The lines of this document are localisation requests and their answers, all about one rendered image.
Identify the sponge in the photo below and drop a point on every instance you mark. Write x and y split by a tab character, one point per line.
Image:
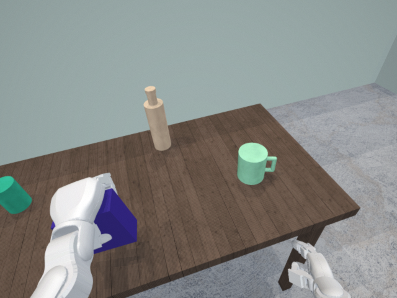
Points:
114	218

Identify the right robot forearm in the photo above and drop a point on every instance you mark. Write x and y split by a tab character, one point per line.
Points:
327	287

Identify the robot right hand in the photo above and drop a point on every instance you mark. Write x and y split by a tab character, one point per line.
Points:
303	275

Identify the robot left hand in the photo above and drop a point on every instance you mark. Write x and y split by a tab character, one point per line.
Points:
81	200

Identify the left robot forearm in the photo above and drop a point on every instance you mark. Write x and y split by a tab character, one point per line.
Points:
68	258

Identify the table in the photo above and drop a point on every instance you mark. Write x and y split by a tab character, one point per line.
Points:
192	211

